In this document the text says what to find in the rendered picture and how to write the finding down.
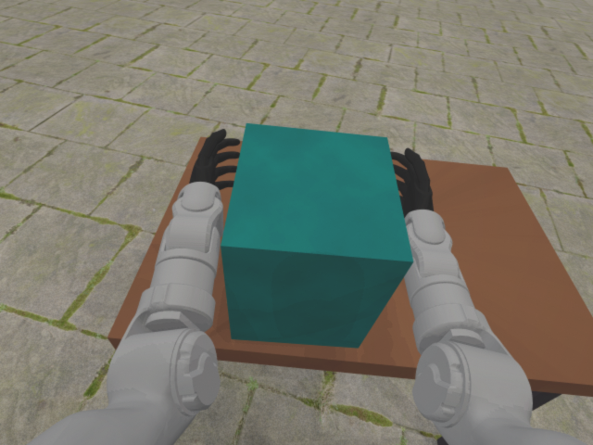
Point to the right robot hand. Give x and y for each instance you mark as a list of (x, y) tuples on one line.
[(416, 191)]

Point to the table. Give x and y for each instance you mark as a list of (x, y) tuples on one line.
[(514, 276)]

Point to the right robot forearm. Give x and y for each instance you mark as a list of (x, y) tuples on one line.
[(438, 295)]

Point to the carton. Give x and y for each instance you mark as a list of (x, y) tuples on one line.
[(315, 242)]

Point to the robot left upper arm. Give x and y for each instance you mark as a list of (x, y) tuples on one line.
[(157, 383)]

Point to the robot right upper arm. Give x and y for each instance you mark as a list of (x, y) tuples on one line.
[(478, 397)]

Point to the left robot hand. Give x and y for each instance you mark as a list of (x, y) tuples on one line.
[(205, 167)]

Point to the left robot forearm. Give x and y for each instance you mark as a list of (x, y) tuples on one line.
[(180, 294)]

